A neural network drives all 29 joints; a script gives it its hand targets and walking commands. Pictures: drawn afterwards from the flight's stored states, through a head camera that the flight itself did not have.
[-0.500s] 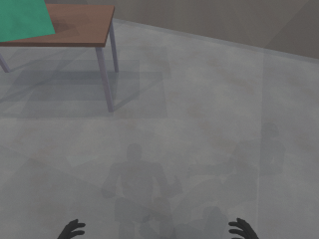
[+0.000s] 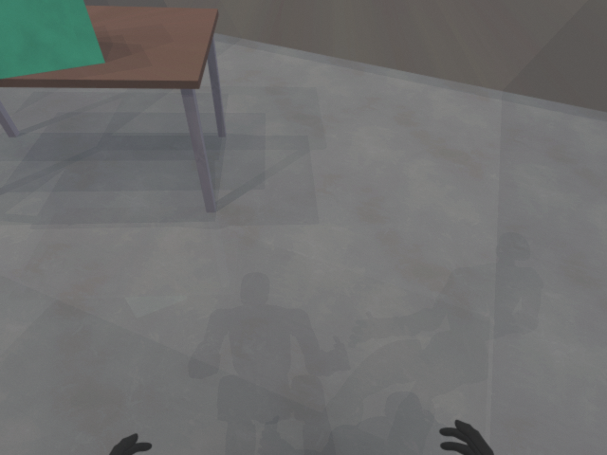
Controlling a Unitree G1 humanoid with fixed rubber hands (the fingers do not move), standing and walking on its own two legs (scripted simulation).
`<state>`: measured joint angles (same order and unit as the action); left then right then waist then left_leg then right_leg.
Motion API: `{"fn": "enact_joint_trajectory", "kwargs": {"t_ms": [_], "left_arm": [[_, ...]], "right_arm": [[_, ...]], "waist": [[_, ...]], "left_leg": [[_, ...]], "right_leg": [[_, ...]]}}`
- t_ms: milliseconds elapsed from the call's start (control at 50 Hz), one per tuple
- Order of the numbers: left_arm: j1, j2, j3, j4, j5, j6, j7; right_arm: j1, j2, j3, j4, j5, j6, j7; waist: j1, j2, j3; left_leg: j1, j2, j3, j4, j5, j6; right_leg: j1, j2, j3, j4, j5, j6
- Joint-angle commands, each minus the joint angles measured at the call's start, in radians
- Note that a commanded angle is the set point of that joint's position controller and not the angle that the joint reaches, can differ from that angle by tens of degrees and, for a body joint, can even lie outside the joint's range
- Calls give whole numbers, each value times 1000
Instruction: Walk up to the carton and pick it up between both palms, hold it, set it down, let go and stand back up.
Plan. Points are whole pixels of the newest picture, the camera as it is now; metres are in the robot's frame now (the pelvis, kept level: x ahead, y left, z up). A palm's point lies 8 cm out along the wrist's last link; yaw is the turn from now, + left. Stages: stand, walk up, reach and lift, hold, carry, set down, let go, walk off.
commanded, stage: stand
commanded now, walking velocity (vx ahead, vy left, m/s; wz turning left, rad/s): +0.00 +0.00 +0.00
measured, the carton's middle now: (35, 21) +1.38 +0.85 +0.01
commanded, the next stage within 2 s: walk up in 1.96 s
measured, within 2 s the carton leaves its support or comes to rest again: neither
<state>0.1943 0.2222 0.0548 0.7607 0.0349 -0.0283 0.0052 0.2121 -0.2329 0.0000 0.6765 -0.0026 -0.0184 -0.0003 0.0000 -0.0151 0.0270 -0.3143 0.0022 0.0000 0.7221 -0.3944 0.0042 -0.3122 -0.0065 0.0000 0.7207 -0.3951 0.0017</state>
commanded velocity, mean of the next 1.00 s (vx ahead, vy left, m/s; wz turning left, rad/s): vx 0.00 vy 0.00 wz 0.00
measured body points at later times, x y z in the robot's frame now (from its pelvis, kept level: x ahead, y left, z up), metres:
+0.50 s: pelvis -0.01 +0.00 +0.00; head +0.00 +0.01 +0.45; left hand +0.11 +0.25 -0.12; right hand +0.12 -0.25 -0.11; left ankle -0.01 +0.12 -0.72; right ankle -0.01 -0.12 -0.72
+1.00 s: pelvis -0.02 +0.00 +0.00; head -0.02 +0.01 +0.45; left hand +0.08 +0.26 -0.13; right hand +0.09 -0.26 -0.12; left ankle -0.01 +0.12 -0.72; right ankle -0.01 -0.12 -0.72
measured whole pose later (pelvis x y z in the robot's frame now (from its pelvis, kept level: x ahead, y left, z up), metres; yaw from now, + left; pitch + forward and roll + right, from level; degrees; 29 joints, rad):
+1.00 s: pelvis -0.02 +0.00 +0.00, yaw +0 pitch -2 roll +0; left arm 0.19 0.23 0.06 0.91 0.02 -0.03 0.00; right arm 0.21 -0.25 0.00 0.83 0.00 -0.02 0.00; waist 0.00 -0.02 0.04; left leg -0.31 0.00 0.00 0.71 -0.36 0.00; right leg -0.31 -0.01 0.00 0.71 -0.36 0.00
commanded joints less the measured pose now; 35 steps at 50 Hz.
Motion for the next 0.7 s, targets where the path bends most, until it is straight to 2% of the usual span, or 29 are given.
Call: {"fn": "enact_joint_trajectory", "kwargs": {"t_ms": [0, 20, 40, 60, 80, 120, 140, 180, 200, 220, 260, 280, 300, 320, 340, 380, 420, 440, 520, 540, 560, 580, 620, 640, 660, 680], "left_arm": [[-93, 281, 65, -94, -10, -29, 1], [-64, 265, 60, -85, -13, -31, 3], [-69, 275, 59, -75, -16, -33, 1], [-63, 286, 66, -68, -13, -29, 0], [-72, 275, 62, -68, -19, -27, 4], [-92, 272, 60, -72, -11, -32, 9], [-78, 271, 57, -63, -16, -28, 6], [-98, 295, 66, -65, -14, -33, 5], [-92, 286, 65, -62, -16, -29, 4], [-79, 283, 65, -53, -17, -28, 4], [-91, 287, 68, -52, -17, -27, 4], [-90, 294, 66, -39, -15, -22, 1], [-66, 271, 58, -38, -15, -28, 1], [-65, 277, 56, -36, -22, -28, 1], [-94, 295, 60, -39, -14, -28, 3], [-78, 285, 64, -19, -19, -28, 0], [-89, 273, 56, -26, -25, -30, -3], [-107, 265, 53, -25, -22, -27, -4], [-98, 292, 58, 1, -18, -30, -1], [-115, 278, 48, -5, -16, -29, 0], [-102, 291, 55, 4, -22, -26, 2], [-91, 277, 51, 9, -23, -28, 2], [-102, 287, 58, 20, -16, -27, 1], [-110, 308, 56, 15, -17, -28, 2], [-91, 286, 51, 21, -20, -29, 2], [-94, 287, 55, 28, -25, -32, 0]], "right_arm": [[-90, -262, -98, -44, -35, -55, -21], [-79, -263, -95, -47, -31, -59, -23], [-70, -252, -92, -36, -27, -58, -23], [-51, -269, -94, -24, -30, -55, -26], [-70, -273, -98, -27, -32, -58, -28], [-82, -256, -88, -32, -29, -59, -22], [-77, -268, -98, -17, -31, -59, -24], [-86, -261, -90, -22, -30, -53, -23], [-76, -268, -97, -12, -34, -56, -23], [-77, -276, -98, -4, -39, -57, -26], [-89, -267, -94, -16, -31, -62, -22], [-74, -286, -98, 3, -34, -57, -27], [-80, -269, -93, 0, -29, -58, -25], [-67, -266, -88, 3, -32, -59, -24], [-84, -253, -85, 2, -23, -57, -20], [-67, -272, -94, 23, -27, -58, -24], [-77, -277, -93, 23, -29, -59, -19], [-103, -274, -89, 12, -27, -57, -21], [-69, -281, -97, 53, -28, -53, -23], [-80, -272, -91, 45, -28, -55, -23], [-68, -280, -88, 59, -24, -56, -22], [-81, -275, -84, 63, -29, -57, -18], [-92, -272, -87, 58, -20, -55, -22], [-83, -265, -86, 66, -28, -50, -23], [-74, -283, -92, 76, -22, -53, -20], [-79, -284, -91, 78, -24, -55, -17]], "waist": [[6, 21, -29], [11, 32, -43], [2, 18, -40], [-3, 43, -43], [9, 29, -37], [8, 10, -28], [5, -7, -57], [1, 35, -28], [-4, 24, -7], [7, 38, -30], [10, 38, -15], [15, 5, 11], [20, 35, 1], [14, 18, 18], [3, 15, -10], [4, -4, 9], [9, 47, -25], [14, 30, -6], [1, -10, -2], [-6, 7, 33], [-2, 23, 22], [11, 64, 2], [6, -10, 3], [-1, -20, 24], [5, 20, 3], [-4, 19, -12]], "left_leg": [[-10, 72, -89, -124, 275, 75], [-17, 81, -106, -124, 290, 85], [-5, 82, -102, -119, 309, 80], [1, 72, -98, -112, 295, 80], [-7, 75, -106, -125, 298, 83], [-12, 76, -104, -119, 308, 76], [13, 78, -101, -119, 296, 78], [-8, 73, -86, -120, 272, 78], [-2, 70, -90, -116, 260, 78], [4, 76, -103, -135, 240, 83], [-26, 84, -115, -151, 232, 84], [-35, 82, -126, -166, 231, 90], [-32, 85, -116, -143, 241, 88], [-38, 88, -134, -157, 241, 92], [-19, 81, -108, -153, 242, 78], [-12, 77, -112, -150, 217, 77], [2, 87, -133, -178, 212, 85], [-36, 91, -135, -183, 201, 87], [-3, 70, -107, -164, 195, 70], [-15, 77, -108, -160, 197, 73], [-5, 89, -129, -180, 208, 78], [-4, 93, -132, -189, 199, 80], [-10, 83, -118, -176, 202, 78], [-10, 83, -118, -177, 212, 81], [14, 78, -112, -166, 215, 73], [19, 75, -107, -163, 228, 73]], "right_leg": [[23, -81, 90, -122, 277, -93], [44, -82, 93, -117, 298, -95], [43, -90, 105, -122, 301, -92], [42, -89, 107, -129, 301, -94], [38, -93, 95, -119, 310, -90], [33, -86, 107, -124, 328, -95], [38, -92, 93, -119, 311, -96], [21, -94, 112, -142, 277, -93], [-12, -96, 119, -138, 247, -100], [7, -83, 104, -131, 219, -92], [16, -82, 106, -131, 226, -91], [13, -83, 101, -125, 218, -88], [19, -91, 120, -136, 233, -99], [18, -90, 114, -142, 242, -96], [28, -96, 117, -152, 233, -94], [3, -111, 142, -186, 198, -100], [18, -85, 121, -153, 207, -91], [36, -77, 105, -150, 200, -84], [8, -94, 135, -186, 191, -92], [-18, -94, 140, -186, 199, -92], [-2, -92, 128, -180, 210, -83], [17, -88, 123, -164, 213, -81], [21, -97, 126, -189, 225, -91], [8, -99, 136, -198, 218, -91], [15, -97, 143, -199, 216, -94], [11, -95, 129, -183, 218, -84]]}}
